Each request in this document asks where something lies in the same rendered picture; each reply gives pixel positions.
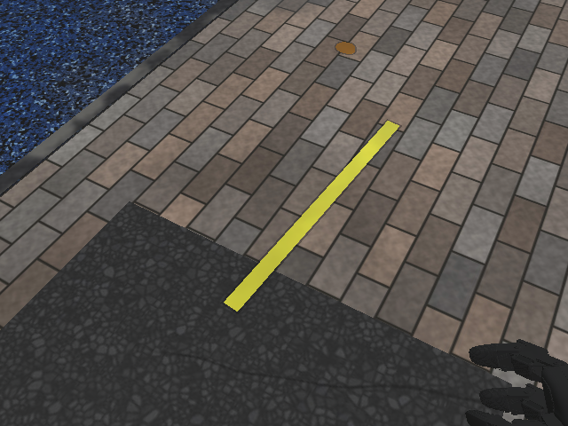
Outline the right robot hand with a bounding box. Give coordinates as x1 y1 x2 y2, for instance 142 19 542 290
465 339 568 426

